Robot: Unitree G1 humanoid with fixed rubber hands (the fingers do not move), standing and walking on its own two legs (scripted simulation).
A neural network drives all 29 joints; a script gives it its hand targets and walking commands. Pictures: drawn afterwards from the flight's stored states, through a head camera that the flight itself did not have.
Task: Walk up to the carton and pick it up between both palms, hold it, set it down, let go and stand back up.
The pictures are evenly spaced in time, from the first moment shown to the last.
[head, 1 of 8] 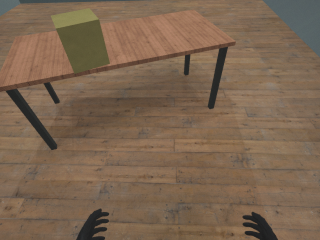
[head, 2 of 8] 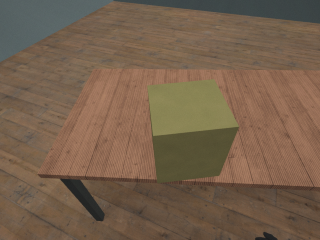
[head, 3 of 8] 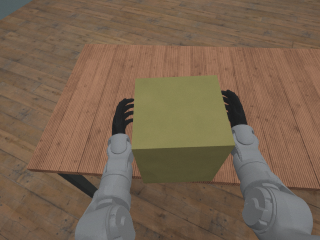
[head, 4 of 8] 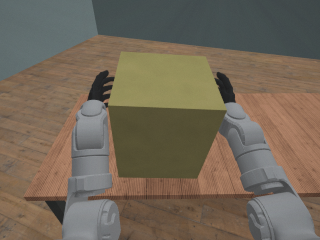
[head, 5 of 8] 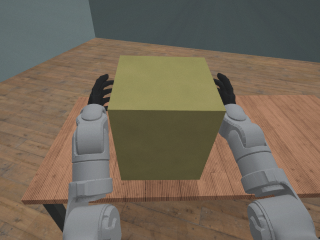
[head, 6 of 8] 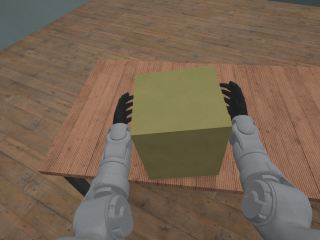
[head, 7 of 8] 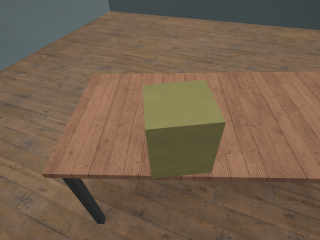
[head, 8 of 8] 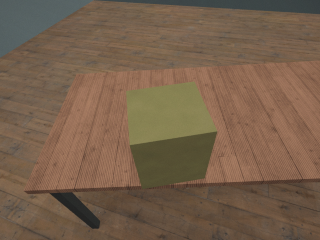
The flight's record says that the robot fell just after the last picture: no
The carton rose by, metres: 0.21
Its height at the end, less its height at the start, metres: +0.00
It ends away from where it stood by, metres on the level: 0.02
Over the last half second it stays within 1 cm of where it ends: yes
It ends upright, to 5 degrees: yes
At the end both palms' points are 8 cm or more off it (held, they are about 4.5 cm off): yes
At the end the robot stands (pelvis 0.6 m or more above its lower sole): yes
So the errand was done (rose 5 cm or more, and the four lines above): yes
